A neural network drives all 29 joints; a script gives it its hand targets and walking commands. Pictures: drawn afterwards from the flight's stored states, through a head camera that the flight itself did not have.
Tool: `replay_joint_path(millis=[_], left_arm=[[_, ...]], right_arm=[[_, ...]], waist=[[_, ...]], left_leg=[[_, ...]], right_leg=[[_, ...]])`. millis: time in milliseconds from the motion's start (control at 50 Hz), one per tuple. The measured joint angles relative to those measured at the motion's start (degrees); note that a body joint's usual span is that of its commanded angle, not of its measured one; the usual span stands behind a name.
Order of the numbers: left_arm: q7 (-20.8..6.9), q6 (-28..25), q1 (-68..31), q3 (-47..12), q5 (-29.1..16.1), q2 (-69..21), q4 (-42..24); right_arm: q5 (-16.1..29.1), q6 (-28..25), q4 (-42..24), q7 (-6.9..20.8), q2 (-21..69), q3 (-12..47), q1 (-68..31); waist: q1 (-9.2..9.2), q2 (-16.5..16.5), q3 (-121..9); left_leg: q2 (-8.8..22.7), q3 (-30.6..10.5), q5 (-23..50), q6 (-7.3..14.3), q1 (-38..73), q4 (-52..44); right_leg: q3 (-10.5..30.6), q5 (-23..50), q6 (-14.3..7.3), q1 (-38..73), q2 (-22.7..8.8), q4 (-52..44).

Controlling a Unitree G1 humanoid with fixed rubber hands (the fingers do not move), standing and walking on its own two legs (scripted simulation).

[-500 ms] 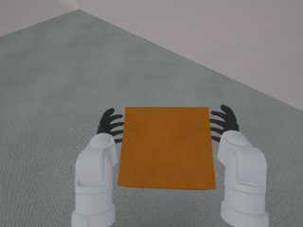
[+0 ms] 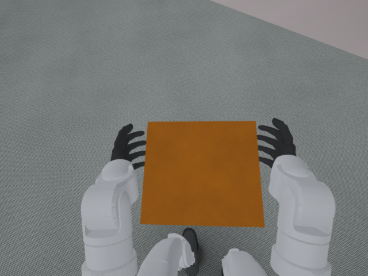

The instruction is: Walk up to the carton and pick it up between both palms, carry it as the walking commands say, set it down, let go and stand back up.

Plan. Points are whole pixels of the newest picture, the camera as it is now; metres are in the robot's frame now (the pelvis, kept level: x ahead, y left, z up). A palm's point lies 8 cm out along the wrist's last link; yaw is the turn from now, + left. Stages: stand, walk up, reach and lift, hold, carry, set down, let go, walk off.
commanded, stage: carry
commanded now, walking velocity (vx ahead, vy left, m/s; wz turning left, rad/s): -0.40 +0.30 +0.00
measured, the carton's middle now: (200, 176) +0.30 -0.02 -0.01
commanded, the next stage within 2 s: none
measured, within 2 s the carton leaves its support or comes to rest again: neither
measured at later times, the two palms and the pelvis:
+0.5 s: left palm out of the picture +0.06 +0.27 +0.09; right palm out of the picture +0.08 -0.02 +0.11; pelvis -0.21 +0.10 +0.01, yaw +3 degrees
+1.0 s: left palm out of the picture -0.25 +0.40 +0.09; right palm out of the picture -0.23 +0.11 +0.11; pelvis -0.50 +0.23 +0.00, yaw +5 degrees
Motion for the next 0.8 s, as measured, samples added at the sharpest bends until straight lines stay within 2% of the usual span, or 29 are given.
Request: replay_joint_path(millis=[20, 40, 80, 120, 160, 220, 280, 300, 320, 340, 380, 440, 480, 540, 640, 680, 700, 740, 760, 800], left_arm=[[-0.06, 0.02, 0.34, -0.32, -0.07, 0.08, 0.01], [-0.09, 0.21, 0.57, -0.87, -0.31, 0.16, 0.01], [-0.24, 0.3, 0.58, -1.62, -0.45, 0.2, 0.01], [-0.28, 0.07, 0.59, -1.64, -0.44, 0.18, 0.01], [-0.28, -0.8, 0.61, -1.61, -0.43, 0.16, -0.1], [-0.59, -1.75, 0.62, -1.62, -0.45, 0.17, -0.61], [-0.64, -1.6, 0.61, -1.62, -0.43, 0.17, -0.6], [-0.49, -1.28, 0.6, -1.61, -0.42, 0.18, -0.6], [-0.19, -1.18, 0.69, -1.57, -0.41, 0.25, -0.58], [0.24, -0.97, 1.29, -1.26, -0.39, 0.41, -0.56], [0.92, -0.2, 3.09, -0.56, -0.4, 0.8, -0.55], [1.3, 0.37, 4.59, -0.44, -0.43, 1.09, -0.61], [1.29, 0.35, 4.57, -0.44, -0.43, 1.08, -0.64], [1.14, -0.05, 4.58, -0.52, -0.44, 1.07, -0.69], [0.92, -0.04, 4.59, -1.21, -0.45, 1.07, -0.71], [0.46, -0.04, 4.64, -1.77, -0.47, 1.02, -0.31], [0.23, 0.23, 4.7, -2.11, -0.5, 1.04, -0.04], [-0.15, 0.97, 4.67, -2.78, -0.57, 1.08, 0.11], [-0.35, 0.99, 4.67, -2.84, -0.56, 1.08, 0.12], [-0.42, 0.87, 4.68, -2.83, -0.54, 1.03, 0.11]], right_arm=[[0.07, -0.04, -0.05, -0.08, -0.1, 0.0, 0.34], [0.25, -0.14, -0.34, -0.08, -0.37, 0.0, 1.46], [0.78, -0.16, -1.18, -0.07, -0.8, 0.01, 3.54], [1.2, -0.16, -1.48, -0.08, -0.89, 0.05, 3.96], [1.27, -0.15, -2.71, -0.09, -0.9, 0.27, 3.96], [1.42, -0.14, -4.59, -0.1, -0.92, 0.34, 3.89], [1.43, -0.12, -4.4, -0.12, -0.94, 0.33, 3.88], [1.43, -0.13, -3.83, -0.11, -0.95, 0.33, 3.87], [1.44, -0.27, -2.64, -0.05, -0.92, 0.39, 3.87], [1.47, -0.29, -0.75, 0.21, -0.91, 0.77, 3.88], [1.48, -0.31, 3.05, 1.16, -0.91, 1.64, 3.89], [1.42, -0.32, 5.39, 1.95, -0.89, 2.02, 3.87], [1.41, -0.32, 5.02, 1.96, -0.87, 2.02, 3.85], [1.4, -0.32, 4.05, 1.85, -0.86, 2.03, 3.86], [1.39, -0.31, 3.08, 0.69, -0.86, 2.04, 3.87], [1.35, -0.33, 1.98, -0.37, -0.92, 2.03, 3.98], [1.37, -0.32, 1.72, -0.76, -1.01, 2.03, 4.49], [1.39, -0.33, 1.47, -0.82, -1.29, 2.03, 6.41], [1.43, -0.3, 1.45, -0.79, -1.35, 2.04, 6.9], [1.44, -0.26, 1.39, -0.76, -1.38, 2.08, 7.0]], waist=[[-0.03, 1.49, 1.31], [-0.02, 1.66, 2.1], [0.03, 0.08, 2.84], [0.02, -1.33, 2.79], [-0.03, -2.42, 2.69], [-0.07, -3.28, 2.52], [-0.12, -4.51, 1.18], [-0.12, -5.07, 0.52], [-0.05, -6.79, 0.72], [0.07, -8.09, 0.99], [0.61, -8.17, 0.99], [1.03, -7.07, 0.58], [1.43, -6.39, -0.9], [1.71, -5.54, -2.73], [1.73, -3.17, -3.21], [1.59, 0.21, -1.48], [1.58, 1.85, -0.47], [1.58, 1.0, 0.04], [1.59, 0.05, -0.03], [1.54, -1.98, -0.54]], left_leg=[[0.72, -0.01, -0.96, -0.25, 0.43, -0.2], [0.42, 0.08, -5.9, -1.13, 0.27, 0.9], [-0.9, -0.86, -16.33, -2.27, -2.04, 10.04], [-0.95, -2.58, -18.08, -2.74, -3.41, 19.63], [-0.23, -4.34, -17.98, -3.36, -1.76, 23.75], [2.15, -5.86, -20.36, -4.05, 4.53, 22.71], [4.0, -5.95, -21.29, -4.07, 12.76, 14.02], [4.44, -5.93, -19.85, -4.94, 15.74, 8.94], [3.37, -5.58, -18.36, -6.74, 16.03, 7.49], [2.59, -5.4, -17.32, -6.96, 15.8, 7.57], [3.14, -5.4, -15.66, -6.13, 15.15, 7.66], [3.37, -5.14, -13.05, -4.5, 13.94, 6.88], [2.82, -3.95, -11.02, -3.44, 11.53, 6.18], [2.03, -0.84, -7.94, -1.7, 7.59, 5.34], [1.66, 4.56, -2.09, 0.73, 2.19, 3.44], [2.31, 5.12, 1.06, 0.92, 1.83, 1.07], [2.71, 5.15, -1.09, 0.03, 2.09, 0.56], [0.84, 2.89, -14.49, -3.22, 0.15, 8.82], [0.14, 0.85, -17.15, -4.06, -1.43, 15.99], [0.12, -2.64, -17.02, -5.19, -2.78, 28.25]], right_leg=[[0.05, 1.51, -0.21, 0.03, 0.69, -0.08], [0.23, 2.26, -0.25, 0.07, 0.34, -0.16], [0.44, 3.49, -0.08, 0.09, -1.73, -0.8], [0.41, 5.2, 0.4, 0.05, -3.42, -2.07], [0.34, 7.02, 1.02, 0.0, -4.73, -3.25], [0.3, 9.62, 2.25, -0.1, -5.82, -4.63], [0.35, 11.96, 3.92, -1.39, -7.13, -5.28], [0.4, 12.57, 4.47, -2.19, -7.58, -5.1], [0.92, 11.54, 4.08, -2.87, -8.76, -4.04], [0.87, 5.63, 2.68, -3.82, -8.99, -0.43], [0.73, -6.5, 1.34, -6.9, -5.96, 13.96], [0.41, -7.96, 0.3, -7.99, -2.6, 29.58], [0.19, -6.96, 0.2, -8.04, -2.15, 31.79], [0.21, -6.83, 0.27, -7.11, -2.13, 28.86], [0.22, -6.94, -0.49, -1.14, -1.88, 10.6], [-0.05, -1.94, -0.64, -0.16, -1.05, 5.32], [-0.08, 0.87, -0.11, -0.13, -0.78, 4.22], [0.36, 4.68, 0.78, -0.26, -3.01, 2.27], [0.44, 6.36, 1.04, -0.28, -4.28, 0.82], [0.4, 9.91, 1.42, -0.33, -6.42, -2.72]])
